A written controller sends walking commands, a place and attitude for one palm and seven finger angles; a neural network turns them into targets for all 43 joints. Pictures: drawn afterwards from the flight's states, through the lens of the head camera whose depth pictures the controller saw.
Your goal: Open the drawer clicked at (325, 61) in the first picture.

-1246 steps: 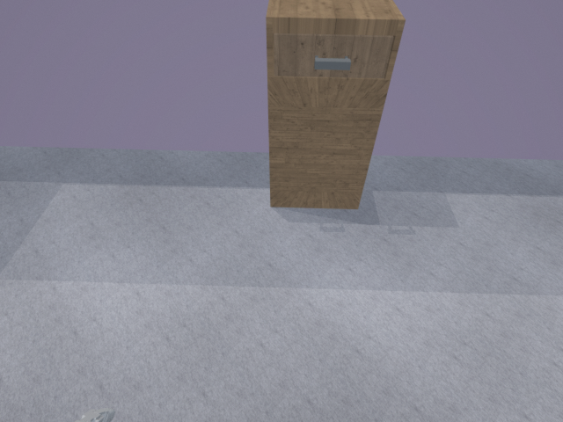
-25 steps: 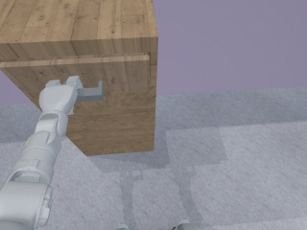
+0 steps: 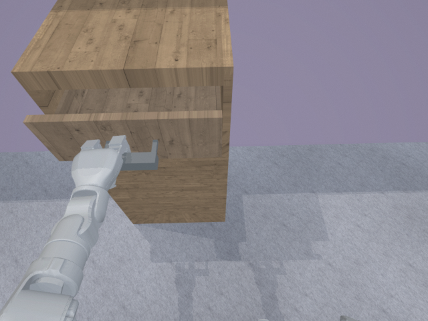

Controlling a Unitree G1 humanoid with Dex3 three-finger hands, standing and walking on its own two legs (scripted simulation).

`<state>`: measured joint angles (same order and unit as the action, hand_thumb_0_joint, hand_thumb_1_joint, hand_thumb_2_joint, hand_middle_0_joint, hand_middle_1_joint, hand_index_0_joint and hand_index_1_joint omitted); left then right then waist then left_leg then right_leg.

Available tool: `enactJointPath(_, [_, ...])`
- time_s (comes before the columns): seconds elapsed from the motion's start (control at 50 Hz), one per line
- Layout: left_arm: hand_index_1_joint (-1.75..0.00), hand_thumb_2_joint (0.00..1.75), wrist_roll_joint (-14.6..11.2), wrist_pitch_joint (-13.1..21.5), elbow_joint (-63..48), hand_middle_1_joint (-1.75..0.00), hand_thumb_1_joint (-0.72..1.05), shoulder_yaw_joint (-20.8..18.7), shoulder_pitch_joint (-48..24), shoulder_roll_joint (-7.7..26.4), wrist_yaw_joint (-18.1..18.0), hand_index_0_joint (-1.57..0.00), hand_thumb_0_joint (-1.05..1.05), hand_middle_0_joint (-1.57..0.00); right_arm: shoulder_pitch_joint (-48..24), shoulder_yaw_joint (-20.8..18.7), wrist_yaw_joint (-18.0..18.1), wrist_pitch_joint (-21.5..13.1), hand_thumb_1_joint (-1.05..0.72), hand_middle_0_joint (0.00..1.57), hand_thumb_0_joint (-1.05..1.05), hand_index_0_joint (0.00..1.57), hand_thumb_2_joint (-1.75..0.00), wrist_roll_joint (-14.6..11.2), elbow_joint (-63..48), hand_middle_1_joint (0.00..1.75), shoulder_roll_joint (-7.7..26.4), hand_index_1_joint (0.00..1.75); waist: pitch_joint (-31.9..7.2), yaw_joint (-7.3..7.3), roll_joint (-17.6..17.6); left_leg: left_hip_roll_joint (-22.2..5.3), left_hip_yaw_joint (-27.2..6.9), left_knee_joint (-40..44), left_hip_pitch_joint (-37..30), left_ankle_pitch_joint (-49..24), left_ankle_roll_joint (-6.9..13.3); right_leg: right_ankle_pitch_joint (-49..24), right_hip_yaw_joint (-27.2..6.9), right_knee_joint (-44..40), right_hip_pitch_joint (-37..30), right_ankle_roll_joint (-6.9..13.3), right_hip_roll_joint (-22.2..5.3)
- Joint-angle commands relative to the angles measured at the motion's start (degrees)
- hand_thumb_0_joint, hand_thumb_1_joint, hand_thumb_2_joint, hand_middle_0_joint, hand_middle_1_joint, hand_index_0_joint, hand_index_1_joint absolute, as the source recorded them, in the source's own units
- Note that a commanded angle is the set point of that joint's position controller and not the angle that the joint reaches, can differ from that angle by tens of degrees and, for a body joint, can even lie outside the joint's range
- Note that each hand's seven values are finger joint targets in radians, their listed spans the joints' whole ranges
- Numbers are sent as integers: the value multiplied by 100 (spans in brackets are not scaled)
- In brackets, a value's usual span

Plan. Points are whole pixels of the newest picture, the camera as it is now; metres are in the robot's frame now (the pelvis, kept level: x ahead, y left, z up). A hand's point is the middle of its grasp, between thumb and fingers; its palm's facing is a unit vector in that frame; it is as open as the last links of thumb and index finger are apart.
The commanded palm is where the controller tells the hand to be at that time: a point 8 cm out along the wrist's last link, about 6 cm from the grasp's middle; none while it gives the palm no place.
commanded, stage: pull the drawer open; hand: left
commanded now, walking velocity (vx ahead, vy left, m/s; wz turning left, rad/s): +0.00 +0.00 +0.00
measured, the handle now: (130, 152) +0.45 +0.19 +0.01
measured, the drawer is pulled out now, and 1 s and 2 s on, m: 0.09 0.20 0.30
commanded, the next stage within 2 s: open the thumb to release the handle in 1.92 s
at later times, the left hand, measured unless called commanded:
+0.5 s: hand (105, 199) +0.35 +0.23 -0.01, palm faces -0.04 -0.05 -1.00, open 6.1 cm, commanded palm +0.31 +0.23 +0.05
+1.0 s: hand (98, 233) +0.28 +0.23 -0.01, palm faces -0.02 -0.07 -1.00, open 6.0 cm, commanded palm +0.25 +0.23 +0.05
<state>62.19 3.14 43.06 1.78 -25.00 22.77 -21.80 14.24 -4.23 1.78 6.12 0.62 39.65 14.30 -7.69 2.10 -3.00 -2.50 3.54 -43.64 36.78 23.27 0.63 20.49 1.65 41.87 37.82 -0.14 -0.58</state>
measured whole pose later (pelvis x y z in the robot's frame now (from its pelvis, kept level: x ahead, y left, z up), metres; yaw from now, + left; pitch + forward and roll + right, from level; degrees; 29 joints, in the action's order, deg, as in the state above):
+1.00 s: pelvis +0.00 -0.01 +0.00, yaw +0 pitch +11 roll +0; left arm 61.6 -0.2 17.1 4.0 2.3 19.6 -22.9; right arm 8.0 -2.9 2.0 3.8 1.4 37.5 13.6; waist -6.1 -1.7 -2.8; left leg -2.2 3.5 -42.0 29.9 23.2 -0.1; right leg 21.5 1.6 42.1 31.8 0.5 -0.7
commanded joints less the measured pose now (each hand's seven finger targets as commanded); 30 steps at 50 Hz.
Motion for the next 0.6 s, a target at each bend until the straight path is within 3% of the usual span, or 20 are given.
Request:
enactJointPath(0.0, [-135, 90, 12, 19, -1164, -135, 90, -487, -1429, 1302, -244, -40, 0, -40, 298, -262, 79, -168, -90, 20, 0, 20, -90, 3, -508, 30, 794, 30, -2103, -71, 61, 310, -105, 264, -1275, -2917, 126, -2558, 36, -242, -1370, 206, 315])
enactJointPath(0.04, [-135, 90, -19, 14, -1137, -135, 90, -493, -1299, 1285, -238, -40, 0, -40, 243, -245, 86, -193, -90, 20, 0, 20, -90, -17, -523, 30, 796, 30, -1947, -90, 154, 330, -91, 311, -1155, -2654, 125, -2448, 30, -279, -1397, 214, 310])
enactJointPath(0.08, [-135, 90, 21, 42, -1240, -135, 90, -582, -1348, 1417, -247, -40, 0, -40, 207, -240, 109, -193, -90, 20, 0, 20, -90, -11, -529, 30, 801, 30, -2035, -107, 117, 333, -91, 323, -1167, -2628, 123, -2435, 8, -261, -1427, 211, 298])
enactJointPath(0.12, [-135, 90, 25, 25, -1242, -135, 90, -383, -1317, 1175, -266, -40, 0, -40, 164, -239, 110, -225, -90, 20, 0, 20, -90, -21, -541, 30, 775, 30, -1887, -76, 86, 340, -81, 343, -1171, -2548, 117, -2340, 29, -287, -1329, 219, 305])
enactJointPath(0.16, [-135, 90, 35, 34, -1387, -135, 90, -513, -1199, 1283, -292, -40, 0, -40, 136, -257, 106, -242, -90, 20, 0, 20, -90, -17, -550, 30, 789, 30, -2018, -122, 74, 330, -104, 330, -1250, -2672, 113, -2352, 22, -266, -1380, 234, 312])
enactJointPath(0.22, [-135, 90, 10, -28, -1428, -135, 90, -319, -920, 1006, -308, -40, 0, -40, 87, -259, 97, -287, -90, 20, 0, 20, -90, -30, -578, 30, 759, 30, -1862, -119, 30, 318, -101, 352, -1317, -2663, 105, -2269, 50, -298, -1264, 234, 323])
enactJointPath(0.28, [-135, 90, -33, -59, -1662, -135, 90, -506, -681, 1192, -307, -40, 0, -40, 53, -253, 111, -308, -90, 20, 0, 20, -90, -20, -632, 30, 771, 30, -2093, -215, 127, 330, -87, 369, -1315, -2684, 109, -2405, 9, -280, -1522, 224, 309])
enactJointPath(0.34, [-135, 90, -92, -103, -1798, -135, 90, -400, -489, 1051, -266, -40, 0, -40, -54, -231, 115, -341, -90, 20, 0, 20, -90, -46, -683, 30, 766, 30, -1824, -191, 196, 349, -77, 445, -1226, -2426, 108, -2291, 11, -348, -1521, 220, 303])
enactJointPath(0.36, [-135, 90, -83, -95, -1843, -135, 90, -554, -479, 1203, -273, -40, 0, -40, -88, -234, 132, -336, -90, 20, 0, 20, -90, -44, -669, 30, 780, 30, -1871, -219, 207, 335, -85, 447, -1275, -2526, 108, -2306, 8, -341, -1553, 234, 305])
enactJointPath(0.38, [-135, 90, -76, -108, -1879, -135, 90, -430, -346, 1065, -272, -40, 0, -40, -118, -217, 130, -348, -90, 20, 0, 20, -90, -36, -690, 30, 756, 30, -1795, -215, 126, 348, -59, 456, -1281, -2499, 111, -2330, 10, -356, -1522, 220, 299])
enactJointPath(0.46, [-135, 90, -79, -139, -2180, -135, 90, -523, 69, 1085, -288, -40, 0, -40, -223, -206, 125, -368, -90, 20, 0, 20, -90, -32, -747, 30, 749, 30, -1829, -280, 170, 335, -75, 461, -1354, -2717, 98, -2456, 5, -349, -1624, 232, 301])
enactJointPath(0.5, [-135, 90, -93, -169, -2278, -135, 90, -418, 237, 938, -296, -40, 0, -40, -277, -199, 110, -386, -90, 20, 0, 20, -90, -29, -770, 30, 724, 30, -1646, -274, 124, 339, -64, 481, -1368, -2578, 90, -2340, 17, -376, -1533, 223, 299])
enactJointPath(0.58, [-135, 90, -59, -199, -2619, -135, 90, -542, 438, 1060, -332, -40, 0, -40, -391, -179, 118, -405, -90, 20, 0, 20, -90, -9, -800, 30, 716, 30, -1708, -327, 71, 330, -81, 487, -1454, -2692, 79, -2390, 13, -342, -1579, 231, 294])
